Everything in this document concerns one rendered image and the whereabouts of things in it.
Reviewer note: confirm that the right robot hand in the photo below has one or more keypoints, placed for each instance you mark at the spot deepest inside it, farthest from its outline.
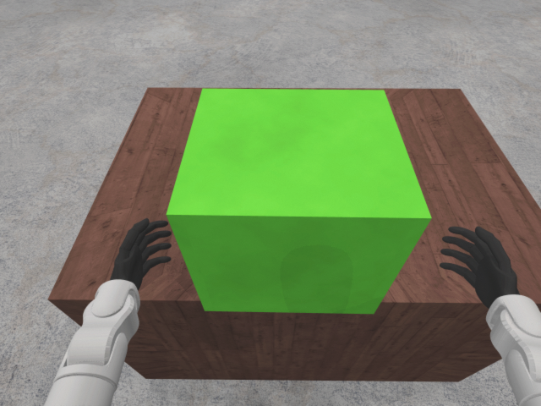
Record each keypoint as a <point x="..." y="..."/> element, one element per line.
<point x="491" y="274"/>

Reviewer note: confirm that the robot left forearm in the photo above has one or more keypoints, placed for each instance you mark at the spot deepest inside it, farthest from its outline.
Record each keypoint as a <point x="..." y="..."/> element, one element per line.
<point x="91" y="368"/>

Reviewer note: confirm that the left robot hand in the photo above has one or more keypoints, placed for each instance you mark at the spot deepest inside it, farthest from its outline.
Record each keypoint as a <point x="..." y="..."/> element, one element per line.
<point x="131" y="263"/>

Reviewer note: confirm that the robot right forearm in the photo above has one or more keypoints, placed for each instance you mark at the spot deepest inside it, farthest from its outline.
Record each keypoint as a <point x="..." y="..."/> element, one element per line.
<point x="515" y="324"/>

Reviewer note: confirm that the pedestal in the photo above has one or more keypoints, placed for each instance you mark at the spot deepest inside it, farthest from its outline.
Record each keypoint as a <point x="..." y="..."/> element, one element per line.
<point x="430" y="326"/>

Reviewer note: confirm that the carton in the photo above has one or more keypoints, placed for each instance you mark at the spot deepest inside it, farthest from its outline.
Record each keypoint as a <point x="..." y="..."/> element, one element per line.
<point x="295" y="201"/>

